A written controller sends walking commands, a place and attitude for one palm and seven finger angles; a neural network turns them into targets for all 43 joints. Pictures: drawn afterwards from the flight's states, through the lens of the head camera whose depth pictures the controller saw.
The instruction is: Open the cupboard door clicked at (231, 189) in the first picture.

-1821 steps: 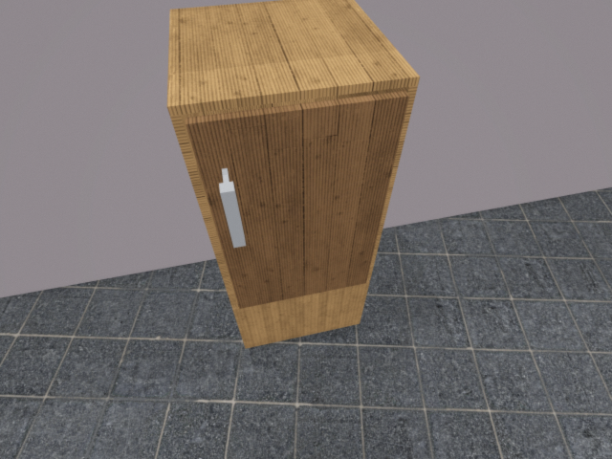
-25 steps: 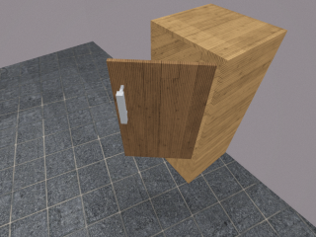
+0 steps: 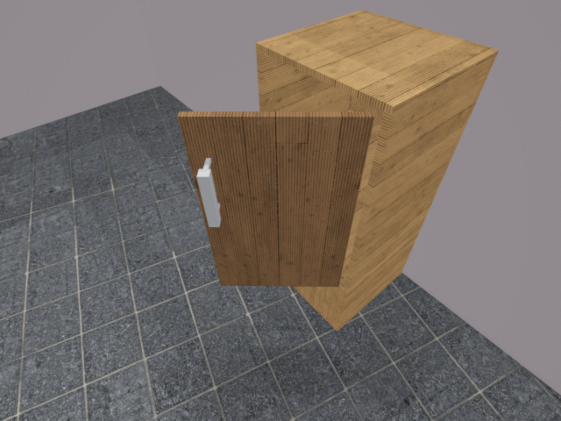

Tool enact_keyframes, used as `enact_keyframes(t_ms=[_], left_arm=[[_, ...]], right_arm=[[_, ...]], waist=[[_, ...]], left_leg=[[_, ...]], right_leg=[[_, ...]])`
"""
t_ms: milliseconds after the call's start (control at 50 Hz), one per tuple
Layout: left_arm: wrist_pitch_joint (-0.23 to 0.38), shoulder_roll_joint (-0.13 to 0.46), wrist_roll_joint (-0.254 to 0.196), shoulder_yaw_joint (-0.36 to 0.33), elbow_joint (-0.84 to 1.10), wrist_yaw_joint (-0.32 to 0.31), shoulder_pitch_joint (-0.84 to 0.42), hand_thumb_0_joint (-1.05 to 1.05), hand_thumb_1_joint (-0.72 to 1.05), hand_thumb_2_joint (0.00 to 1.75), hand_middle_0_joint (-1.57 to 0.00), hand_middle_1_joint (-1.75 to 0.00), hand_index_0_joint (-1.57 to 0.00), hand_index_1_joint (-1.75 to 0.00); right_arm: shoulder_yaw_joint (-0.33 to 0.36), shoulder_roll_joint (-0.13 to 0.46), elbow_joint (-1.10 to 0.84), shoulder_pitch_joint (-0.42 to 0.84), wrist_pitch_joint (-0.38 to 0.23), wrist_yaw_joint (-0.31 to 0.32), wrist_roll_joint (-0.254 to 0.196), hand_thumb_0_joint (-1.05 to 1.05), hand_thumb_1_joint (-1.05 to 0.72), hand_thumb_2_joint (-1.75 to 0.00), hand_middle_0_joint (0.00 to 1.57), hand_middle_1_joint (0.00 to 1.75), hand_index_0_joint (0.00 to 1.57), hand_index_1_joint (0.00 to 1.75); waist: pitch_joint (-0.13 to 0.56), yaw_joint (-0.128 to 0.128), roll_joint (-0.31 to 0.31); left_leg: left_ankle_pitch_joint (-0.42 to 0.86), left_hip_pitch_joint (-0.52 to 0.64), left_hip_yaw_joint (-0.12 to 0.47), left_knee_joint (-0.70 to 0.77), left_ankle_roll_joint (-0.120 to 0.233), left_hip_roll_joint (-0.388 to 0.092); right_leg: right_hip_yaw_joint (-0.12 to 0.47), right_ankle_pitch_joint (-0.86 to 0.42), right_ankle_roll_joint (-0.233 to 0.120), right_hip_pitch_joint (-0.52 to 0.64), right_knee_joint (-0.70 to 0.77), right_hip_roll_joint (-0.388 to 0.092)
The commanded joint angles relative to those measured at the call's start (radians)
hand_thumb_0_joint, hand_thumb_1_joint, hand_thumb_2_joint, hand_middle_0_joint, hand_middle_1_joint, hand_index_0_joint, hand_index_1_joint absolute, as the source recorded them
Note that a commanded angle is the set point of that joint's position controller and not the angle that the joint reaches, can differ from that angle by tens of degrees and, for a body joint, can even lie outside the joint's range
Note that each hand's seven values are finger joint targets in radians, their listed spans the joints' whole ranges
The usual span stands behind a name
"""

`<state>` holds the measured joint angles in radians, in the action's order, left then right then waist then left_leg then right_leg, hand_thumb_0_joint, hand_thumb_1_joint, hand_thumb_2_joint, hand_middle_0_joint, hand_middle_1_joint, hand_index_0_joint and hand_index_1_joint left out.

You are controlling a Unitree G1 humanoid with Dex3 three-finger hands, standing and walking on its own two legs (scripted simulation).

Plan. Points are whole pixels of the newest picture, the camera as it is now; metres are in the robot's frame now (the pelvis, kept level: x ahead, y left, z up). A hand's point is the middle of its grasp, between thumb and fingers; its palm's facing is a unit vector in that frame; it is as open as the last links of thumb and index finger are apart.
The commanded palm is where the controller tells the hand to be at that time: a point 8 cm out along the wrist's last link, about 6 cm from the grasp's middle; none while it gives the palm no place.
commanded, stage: look again from close up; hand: left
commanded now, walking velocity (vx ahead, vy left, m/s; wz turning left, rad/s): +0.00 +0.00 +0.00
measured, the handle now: (211, 193) +0.57 +0.17 -0.02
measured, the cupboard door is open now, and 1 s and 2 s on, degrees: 49 49 49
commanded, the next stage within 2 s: raise the hand with hooked fingers in 0.32 s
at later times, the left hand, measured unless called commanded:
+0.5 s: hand out of the picture +0.10 +0.18 -0.13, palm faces +0.18 -0.96 -0.20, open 7.3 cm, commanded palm +0.12 +0.22 -0.06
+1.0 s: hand (161, 390) +0.18 +0.18 -0.05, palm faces +0.07 -0.99 -0.07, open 9.5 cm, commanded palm +0.17 +0.24 -0.04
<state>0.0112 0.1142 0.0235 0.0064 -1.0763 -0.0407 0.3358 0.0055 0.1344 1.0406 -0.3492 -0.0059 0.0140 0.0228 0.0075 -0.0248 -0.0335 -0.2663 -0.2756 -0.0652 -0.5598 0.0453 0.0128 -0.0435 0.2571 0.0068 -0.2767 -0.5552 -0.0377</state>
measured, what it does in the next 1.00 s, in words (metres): lowers itself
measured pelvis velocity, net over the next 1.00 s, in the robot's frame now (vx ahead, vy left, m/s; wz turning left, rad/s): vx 0.00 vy -0.04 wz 0.04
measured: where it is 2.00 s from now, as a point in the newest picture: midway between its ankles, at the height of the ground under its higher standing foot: outside the picture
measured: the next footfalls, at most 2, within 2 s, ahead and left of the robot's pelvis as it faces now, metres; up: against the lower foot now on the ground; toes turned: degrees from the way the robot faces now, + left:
none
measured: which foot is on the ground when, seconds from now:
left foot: down 0.00-1.00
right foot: down 0.00-1.00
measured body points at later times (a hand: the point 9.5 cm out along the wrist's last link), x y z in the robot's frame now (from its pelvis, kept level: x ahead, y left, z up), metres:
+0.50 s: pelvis +0.02 -0.01 +0.00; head +0.03 -0.02 +0.45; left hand +0.09 +0.23 -0.11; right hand +0.06 -0.25 -0.14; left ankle +0.02 +0.09 -0.73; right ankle +0.03 -0.13 -0.73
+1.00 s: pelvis +0.00 -0.04 -0.10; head +0.07 -0.03 +0.35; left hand +0.17 +0.24 -0.04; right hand +0.24 -0.25 -0.16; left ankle +0.02 +0.09 -0.73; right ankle +0.03 -0.13 -0.73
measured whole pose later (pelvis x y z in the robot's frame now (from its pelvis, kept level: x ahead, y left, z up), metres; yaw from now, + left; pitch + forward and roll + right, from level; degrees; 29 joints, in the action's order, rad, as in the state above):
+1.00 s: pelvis +0.00 -0.04 -0.10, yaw +2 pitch +15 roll -2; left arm 0.48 0.24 -0.31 -0.25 -0.03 0.38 0.41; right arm 0.01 0.22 0.53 -0.14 -0.23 0.06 -0.02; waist 0.12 0.05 -0.01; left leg -0.56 -0.96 0.05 -1.26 -0.02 -0.04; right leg -0.15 0.56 -0.06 -0.91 -1.21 -0.01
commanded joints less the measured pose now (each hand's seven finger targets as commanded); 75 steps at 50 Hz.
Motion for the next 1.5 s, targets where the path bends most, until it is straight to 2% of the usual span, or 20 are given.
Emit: enact_keyframes(t_ms=[0, 100, 380, 400, 420, 440, 460, 480, 500, 520, 540, 600, 660, 740, 820, 860, 920, 1060, 1280, 1480], left_arm=[[0.021, 0.090, -0.004, -0.015, 0.042, 0.000, 0.049, 0.00, 0.90, 0.90, -0.20, -0.30, -0.20, -0.30], [0.025, 0.118, -0.007, -0.017, 0.054, 0.002, 0.022, 0.00, 0.90, 0.90, -0.20, -0.30, -0.20, -0.30], [0.023, 0.146, -0.009, -0.016, 0.030, 0.002, -0.009, 0.00, 0.90, 0.90, -0.20, -0.30, -0.20, -0.30], [0.025, 0.168, -0.003, -0.015, -0.009, -0.036, 0.067, 0.00, 0.90, 0.90, -0.20, -0.30, -0.20, -0.30], [0.249, 0.413, -0.206, -0.202, 1.544, -0.025, -0.732, 0.00, 0.88, 0.89, -0.20, -0.32, -0.20, -0.32], [0.206, 0.324, -0.132, -0.156, 1.279, -0.054, -0.210, 0.00, 0.85, 0.88, -0.20, -0.33, -0.20, -0.33], [0.086, 0.101, -0.172, -0.033, 1.108, -0.069, 0.052, 0.00, 0.83, 0.87, -0.21, -0.34, -0.21, -0.34], [0.091, 0.040, -0.201, -0.017, 1.087, -0.056, -0.001, 0.00, 0.81, 0.86, -0.21, -0.36, -0.21, -0.36], [0.152, 0.089, -0.206, -0.063, 1.103, -0.039, -0.074, 0.00, 0.78, 0.85, -0.21, -0.37, -0.21, -0.37], [0.216, 0.110, -0.204, -0.105, 1.021, -0.013, -0.033, 0.00, 0.76, 0.84, -0.21, -0.39, -0.21, -0.39], [0.290, 0.073, -0.217, -0.120, 0.927, 0.030, 0.073, 0.00, 0.74, 0.83, -0.21, -0.40, -0.21, -0.40], [0.532, 0.055, -0.254, -0.169, 0.824, 0.212, 0.277, 0.00, 0.67, 0.80, -0.22, -0.45, -0.22, -0.45], [0.706, 0.194, -0.273, -0.284, 0.816, 0.395, 0.260, 0.00, 0.60, 0.77, -0.22, -0.50, -0.22, -0.50], [0.599, 0.236, -0.370, -0.338, 1.077, 0.450, 0.135, 0.00, 0.50, 0.73, -0.23, -0.55, -0.23, -0.55], [0.577, 0.270, -0.359, -0.333, 1.354, 0.389, -0.008, 0.00, 0.41, 0.69, -0.24, -0.62, -0.24, -0.62], [0.576, 0.278, -0.341, -0.295, 1.404, 0.384, -0.090, 0.00, 0.36, 0.67, -0.24, -0.64, -0.24, -0.64], [0.545, 0.268, -0.338, -0.294, 1.285, 0.420, -0.075, 0.00, 0.29, 0.64, -0.24, -0.69, -0.24, -0.69], [0.388, 0.345, -0.415, -0.428, 1.105, 0.494, -0.001, 0.00, 0.13, 0.57, -0.25, -0.80, -0.25, -0.80], [0.456, 0.356, -0.391, -0.409, 1.088, 0.445, -0.115, 0.00, -0.13, 0.46, -0.27, -0.96, -0.27, -0.96], [0.443, 0.401, -0.391, -0.435, 1.094, 0.442, -0.188, 0.00, -0.36, 0.36, -0.29, -1.11, -0.29, -1.11]], right_arm=[[0.008, 0.103, -0.052, -0.010, -0.029, 0.002, -0.005, 0.00, -0.90, -0.90, 0.20, 0.30, 0.20, 0.30], [0.004, 0.116, -0.029, -0.009, -0.033, 0.003, -0.007, 0.00, -0.90, -0.90, 0.20, 0.30, 0.20, 0.30], [-0.004, 0.127, 0.024, 0.047, -0.032, 0.008, -0.011, 0.00, -0.90, -0.90, 0.20, 0.30, 0.20, 0.30], [0.006, 0.159, -0.038, 0.124, -0.031, 0.004, -0.022, 0.00, -0.90, -0.90, 0.20, 0.30, 0.20, 0.30], [0.036, 0.311, -0.394, 0.127, -0.172, 0.044, -0.069, 0.00, -0.90, -0.90, 0.20, 0.30, 0.20, 0.30], [0.009, 0.228, -0.350, 0.192, -0.261, 0.082, -0.061, 0.00, -0.90, -0.90, 0.20, 0.30, 0.20, 0.30], [0.016, 0.189, -0.346, 0.193, -0.290, 0.071, -0.073, 0.00, -0.90, -0.90, 0.20, 0.30, 0.20, 0.30], [0.015, 0.206, -0.335, 0.160, -0.302, 0.068, -0.077, 0.00, -0.90, -0.90, 0.20, 0.30, 0.20, 0.30], [0.031, 0.234, -0.387, 0.181, -0.318, 0.063, -0.064, 0.00, -0.90, -0.90, 0.20, 0.30, 0.20, 0.30], [0.045, 0.248, -0.398, 0.169, -0.324, 0.057, -0.047, 0.00, -0.90, -0.90, 0.20, 0.30, 0.20, 0.30], [0.056, 0.241, -0.424, 0.176, -0.328, 0.048, -0.035, 0.00, -0.90, -0.90, 0.20, 0.30, 0.20, 0.30], [0.085, 0.228, -0.510, 0.216, -0.334, 0.001, -0.025, 0.00, -0.90, -0.90, 0.20, 0.30, 0.20, 0.30], [0.107, 0.244, -0.583, 0.236, -0.331, -0.029, -0.030, 0.00, -0.90, -0.90, 0.20, 0.30, 0.20, 0.30], [0.099, 0.239, -0.708, 0.266, -0.296, 0.001, -0.056, 0.00, -0.90, -0.90, 0.20, 0.30, 0.20, 0.30], [0.090, 0.220, -0.690, 0.195, -0.272, 0.031, -0.052, 0.00, -0.90, -0.90, 0.20, 0.30, 0.20, 0.30], [0.078, 0.223, -0.660, 0.164, -0.268, 0.044, -0.043, 0.00, -0.90, -0.90, 0.20, 0.30, 0.20, 0.30], [0.070, 0.224, -0.616, 0.168, -0.274, 0.058, -0.050, 0.00, -0.90, -0.90, 0.20, 0.30, 0.20, 0.30], [0.059, 0.227, -0.625, 0.210, -0.274, 0.067, -0.066, 0.00, -0.90, -0.90, 0.20, 0.30, 0.20, 0.30], [0.055, 0.256, -0.626, 0.148, -0.290, 0.058, -0.064, 0.00, -0.90, -0.90, 0.20, 0.30, 0.20, 0.30], [0.046, 0.280, -0.640, 0.112, -0.280, 0.057, -0.062, 0.00, -0.90, -0.90, 0.20, 0.30, 0.20, 0.30]], waist=[[-0.125, 0.031, 0.011], [-0.093, 0.023, 0.077], [-0.053, 0.025, 0.040], [-0.096, 0.063, 0.157], [0.410, -0.067, -0.072], [0.360, 0.046, -0.206], [0.181, 0.017, -0.192], [0.018, -0.022, -0.075], [-0.074, -0.035, -0.039], [-0.063, -0.040, 0.074], [-0.048, -0.008, 0.184], [0.091, 0.081, 0.260], [0.186, 0.102, 0.096], [0.365, 0.101, 0.038], [0.380, 0.036, -0.063], [0.377, -0.012, -0.041], [0.337, -0.025, -0.026], [0.395, 0.047, 0.033], [0.311, 0.024, 0.015], [0.329, 0.023, -0.066]], left_leg=[[-0.138, -0.115, 0.176, 0.267, 0.008, -0.115], [0.010, -0.023, 0.132, 0.233, 0.002, -0.102], [0.155, 0.065, 0.101, 0.211, -0.012, -0.108], [0.148, 0.003, 0.072, 0.036, -0.039, -0.136], [0.228, 0.254, 0.075, 0.146, -0.021, -0.012], [0.280, 0.289, 0.066, 0.153, -0.032, -0.049], [0.169, 0.134, 0.085, 0.174, -0.069, -0.045], [0.057, 0.044, 0.103, 0.151, -0.054, -0.037], [-0.035, -0.045, 0.119, 0.099, -0.044, -0.021], [-0.086, -0.110, 0.120, 0.044, -0.041, -0.016], [-0.098, -0.194, 0.114, -0.022, -0.043, -0.011], [-0.046, -0.379, 0.065, -0.240, -0.059, 0.009], [-0.024, -0.518, 0.044, -0.414, -0.056, 0.024], [-0.038, -0.560, 0.029, -0.478, -0.032, 0.030], [0.002, -0.515, 0.064, -0.523, -0.015, -0.007], [0.045, -0.507, 0.081, -0.552, -0.008, -0.020], [0.009, -0.551, 0.091, -0.560, -0.011, -0.025], [0.012, -0.580, 0.098, -0.510, -0.017, -0.015], [-0.088, -0.537, 0.099, -0.421, -0.015, -0.013], [-0.054, -0.424, 0.121, -0.353, -0.027, -0.016]], right_leg=[[0.068, 0.021, -0.050, 0.028, 0.108, -0.038], [0.087, -0.040, -0.045, 0.041, 0.143, -0.060], [0.093, -0.161, -0.041, 0.091, 0.166, -0.074], [0.121, -0.368, -0.023, 0.063, 0.172, -0.118], [0.034, -0.282, -0.037, 0.128, 0.081, -0.010], [-0.004, -0.109, -0.057, 0.080, 0.014, 0.027], [-0.054, 0.013, -0.042, -0.008, 0.008, 0.025], [-0.067, 0.007, -0.031, -0.077, 0.022, 0.030], [-0.071, 0.042, -0.026, -0.152, 0.027, 0.029], [-0.079, 0.099, -0.022, -0.223, 0.005, 0.033], [-0.090, 0.151, -0.023, -0.281, -0.048, 0.041], [-0.057, 0.149, -0.036, -0.373, -0.244, 0.039], [0.031, 0.081, -0.055, -0.414, -0.387, 0.023], [0.101, 0.124, -0.031, -0.379, -0.399, 0.018], [0.104, 0.065, -0.027, -0.430, -0.401, 0.036], [0.090, -0.021, -0.024, -0.455, -0.428, 0.047], [0.075, 0.031, -0.021, -0.487, -0.415, 0.050], [0.089, 0.079, -0.013, -0.356, -0.368, 0.035], [0.035, 0.244, -0.025, -0.460, -0.346, 0.043], [-0.025, 0.146, -0.037, -0.464, -0.370, 0.062]])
